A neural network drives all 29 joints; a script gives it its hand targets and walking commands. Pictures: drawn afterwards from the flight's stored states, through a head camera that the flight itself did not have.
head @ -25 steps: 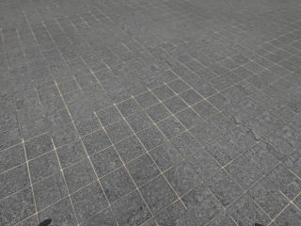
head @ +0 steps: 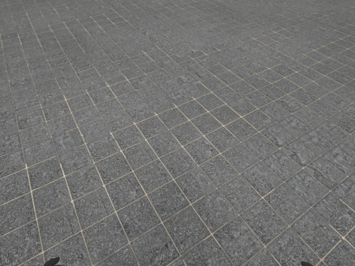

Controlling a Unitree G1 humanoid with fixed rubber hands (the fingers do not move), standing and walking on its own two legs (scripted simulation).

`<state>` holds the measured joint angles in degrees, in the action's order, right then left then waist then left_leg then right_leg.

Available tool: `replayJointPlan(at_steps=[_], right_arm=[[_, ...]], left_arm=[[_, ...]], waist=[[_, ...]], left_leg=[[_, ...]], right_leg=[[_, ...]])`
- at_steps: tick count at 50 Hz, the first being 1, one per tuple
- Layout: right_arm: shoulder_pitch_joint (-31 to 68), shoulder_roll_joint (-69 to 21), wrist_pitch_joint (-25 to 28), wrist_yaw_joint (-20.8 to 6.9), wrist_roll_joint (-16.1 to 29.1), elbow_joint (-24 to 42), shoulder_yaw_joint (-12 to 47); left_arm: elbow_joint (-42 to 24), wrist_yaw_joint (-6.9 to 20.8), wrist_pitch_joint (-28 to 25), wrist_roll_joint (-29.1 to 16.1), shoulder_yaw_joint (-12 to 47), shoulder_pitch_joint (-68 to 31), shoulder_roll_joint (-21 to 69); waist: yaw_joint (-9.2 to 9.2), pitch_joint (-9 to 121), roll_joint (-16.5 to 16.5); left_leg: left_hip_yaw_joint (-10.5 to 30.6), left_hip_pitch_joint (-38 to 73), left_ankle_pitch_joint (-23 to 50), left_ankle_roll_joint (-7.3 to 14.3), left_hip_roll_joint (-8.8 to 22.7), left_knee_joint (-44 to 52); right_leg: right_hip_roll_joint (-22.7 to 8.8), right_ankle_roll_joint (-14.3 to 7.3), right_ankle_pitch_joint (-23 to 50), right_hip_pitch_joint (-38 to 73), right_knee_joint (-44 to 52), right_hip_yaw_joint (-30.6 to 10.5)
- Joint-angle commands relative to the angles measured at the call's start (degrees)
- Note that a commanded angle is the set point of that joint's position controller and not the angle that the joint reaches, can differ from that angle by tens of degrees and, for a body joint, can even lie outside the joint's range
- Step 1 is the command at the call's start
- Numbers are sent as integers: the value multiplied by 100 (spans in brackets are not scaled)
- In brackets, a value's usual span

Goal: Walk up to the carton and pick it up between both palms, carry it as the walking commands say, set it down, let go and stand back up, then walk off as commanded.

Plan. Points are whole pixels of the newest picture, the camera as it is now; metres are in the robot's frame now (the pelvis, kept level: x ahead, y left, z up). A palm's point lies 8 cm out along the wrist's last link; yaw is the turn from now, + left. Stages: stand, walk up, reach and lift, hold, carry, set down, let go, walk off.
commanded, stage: stand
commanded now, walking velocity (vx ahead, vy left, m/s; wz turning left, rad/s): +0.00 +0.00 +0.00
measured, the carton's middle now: out of the picture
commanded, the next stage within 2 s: walk off in 0.48 s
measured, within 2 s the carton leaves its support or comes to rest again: neither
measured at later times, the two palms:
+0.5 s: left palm out of the picture +0.10 +0.32 -0.10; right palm out of the picture +0.10 -0.31 -0.10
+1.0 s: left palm out of the picture +0.03 +0.30 -0.16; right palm out of the picture +0.09 -0.25 -0.14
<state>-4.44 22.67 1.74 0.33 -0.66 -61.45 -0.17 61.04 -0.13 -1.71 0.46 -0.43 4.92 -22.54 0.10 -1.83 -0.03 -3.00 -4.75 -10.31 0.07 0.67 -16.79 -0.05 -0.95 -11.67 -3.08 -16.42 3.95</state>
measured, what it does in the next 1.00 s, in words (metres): shifts its weight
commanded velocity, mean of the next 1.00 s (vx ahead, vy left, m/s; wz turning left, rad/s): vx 0.18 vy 0.00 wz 0.00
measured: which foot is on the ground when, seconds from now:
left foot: down 0.00-1.00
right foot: down 0.00-1.00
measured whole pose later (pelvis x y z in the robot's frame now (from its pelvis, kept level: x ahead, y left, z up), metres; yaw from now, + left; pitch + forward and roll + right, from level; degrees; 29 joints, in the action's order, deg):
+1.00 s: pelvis +0.06 +0.02 -0.02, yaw +0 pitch -1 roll +0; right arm -13.8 16.4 2.0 -1.0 -1.8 -60.8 0.2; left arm 63.9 0.2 -0.4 1.3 -0.7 18.6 -17.5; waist 0.3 -0.6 -1.6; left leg -5.6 -6.7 -22.4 1.2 0.6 -29.7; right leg -1.9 0.2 -22.8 -4.2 -28.1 3.4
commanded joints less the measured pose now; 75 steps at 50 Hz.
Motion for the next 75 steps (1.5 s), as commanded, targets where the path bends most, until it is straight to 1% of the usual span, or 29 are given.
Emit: replayJointPlan(at_steps=[1,33,35,36,39,42,45,46,48,49,50,51,52,53,54,56,60,62,63,65,66,67,68,69,70,71,72,74,75], right_arm=[[219,993,52,23,2,240,-169],[214,1018,40,22,2,239,-178],[-120,213,-121,-16,1,79,45],[-208,367,-192,-17,-30,91,33],[-194,523,-276,-41,-84,158,6],[-274,461,-201,-61,-127,250,-34],[-245,203,-44,-109,-148,413,-53],[-256,129,12,-125,-152,470,-56],[-475,9,112,-140,-110,463,-69],[-960,-16,156,-139,-93,319,-100],[-1881,143,199,-101,-78,28,-188],[-2912,765,177,-32,-52,-339,-410],[-3320,562,152,-15,-47,-502,-329],[-3075,392,163,-23,-121,-392,-278],[-2660,155,166,-31,-167,-249,-221],[-2107,-70,185,-20,-142,-102,-155],[-2140,-156,251,14,-106,-130,-139],[-2230,-146,264,8,-101,-205,-166],[-2267,-93,272,-4,-97,-238,-188],[-2222,17,288,-5,-66,-263,-234],[-2149,83,276,10,-50,-246,-263],[-1967,159,247,24,1,-181,-295],[-1963,-42,236,11,45,-72,-245],[-2365,-779,214,-25,138,144,-117],[-2077,-454,197,22,63,209,-282],[-1802,-459,186,30,67,340,-309],[-1581,-566,203,-7,1,364,-291],[-1786,-680,136,-71,-122,320,-340],[-1840,-766,75,-111,-139,299,-336]], left_arm=[[-240,-24,-51,-1,-171,-200,-993],[-239,-28,-30,7,-173,-180,-1013],[-32,-5,146,-7,64,147,-159],[-51,-10,218,35,43,213,-324],[-121,0,293,81,-29,255,-567],[-85,5,241,102,-88,582,-599],[84,3,151,97,-187,1187,-687],[122,4,126,88,-216,1323,-696],[106,12,72,83,-220,1337,-546],[4,8,36,84,-222,1039,-508],[-242,29,-38,65,-185,395,-401],[-566,65,-138,57,-151,-66,-102],[-650,53,-123,146,-194,-226,-64],[-620,51,-79,133,-211,-74,53],[-582,106,-65,18,-181,83,185],[-624,194,-3,58,-211,102,245],[-954,337,78,92,-121,-475,546],[-1096,319,56,58,-50,-694,663],[-1103,280,58,49,-70,-633,606],[-1008,184,54,49,-155,-137,445],[-849,147,35,68,-228,406,325],[-577,119,12,107,-323,1211,192],[-339,76,-23,233,-447,2031,-178],[-274,55,-54,302,-569,2433,-698],[-272,93,-34,92,-631,2303,-907],[-384,90,-62,63,-552,1542,-586],[-458,103,-135,59,-434,1054,-84],[-403,62,-234,80,-300,868,400],[-347,48,-279,83,-269,976,491]], waist=[[0,328,-2],[-2,310,-1],[3,349,-47],[-5,184,-11],[14,-277,-55],[84,-658,-207],[201,-642,-674],[181,-647,-757],[41,-590,-646],[-223,-490,-541],[-765,-284,26],[-1100,-67,1639],[-1023,-242,1341],[-780,-332,573],[-544,-363,315],[-229,-667,391],[-225,-968,622],[-243,-948,765],[-198,-826,859],[99,-427,934],[373,-119,918],[767,230,850],[1061,631,513],[815,1355,-1025],[829,1525,-728],[470,555,-450],[302,-106,-171],[-109,-346,-265],[-163,-322,-289]], left_leg=[[660,112,1209,152,826,150],[678,111,1185,163,822,184],[559,132,593,38,809,305],[509,5,58,28,716,199],[453,-581,-1666,130,563,-7],[403,-1191,-2034,202,492,-376],[-29,-1820,-1520,194,273,-1252],[-176,-1916,-1351,181,266,-1412],[-224,-1476,-1140,216,282,-1158],[-214,-851,-934,238,303,-928],[256,701,-330,400,545,-339],[1776,2163,845,795,1509,102],[2420,2440,2567,1147,2225,115],[2069,2305,3068,1222,2267,-171],[1701,2082,2835,1128,2128,-94],[1145,1296,1988,808,1712,406],[439,470,2312,683,1188,774],[220,344,2892,633,1157,777],[148,354,3563,602,1216,651],[-17,522,5108,528,1312,-129],[-51,487,5401,461,1349,-837],[-152,132,5067,366,1301,-1830],[-232,-801,3408,285,1034,-3154],[-274,-2364,-1490,99,180,-5537],[746,-2506,-1809,208,-32,-6298],[773,-2749,-1426,270,341,-6321],[571,-2703,-1028,270,585,-6049],[482,-2247,-665,197,848,-5463],[427,-2109,-619,157,883,-5314]], right_leg=[[-900,-53,1193,-49,218,-683],[-904,-51,1126,-48,247,-699],[-898,75,476,-68,326,-580],[-812,94,10,-135,230,-502],[-750,-52,-1676,-577,135,-563],[-897,-271,-2304,-594,137,-935],[-1485,-647,-2338,39,363,-1709],[-1732,-801,-1930,160,389,-1927],[-1774,-862,-662,3,81,-1766],[-1574,-725,86,-269,-380,-1327],[-1067,-388,1302,-1297,-1673,-537],[-259,7,298,-2948,-3588,342],[-154,-9,-1923,-4004,-4565,201],[-454,-79,-2045,-4250,-5016,-286],[-632,-88,-1727,-4195,-5091,-368],[-768,-11,-1058,-3840,-4723,-202],[-486,173,-255,-3212,-3388,331],[-281,117,-19,-2648,-2440,557],[-141,35,62,-2259,-2254,664],[88,-192,161,-1458,-2069,708],[156,-313,234,-792,-1884,638],[150,-436,453,199,-1431,573],[-390,-551,64,1407,-1248,78],[-2502,-1090,-738,2472,-611,-2692],[-2730,-1298,-922,1764,296,-3959],[-2616,-1184,-1461,860,470,-3130],[-2277,-1076,-1299,35,657,-2522],[-1774,-781,-602,-770,818,-1592],[-1651,-743,-337,-910,853,-1324]])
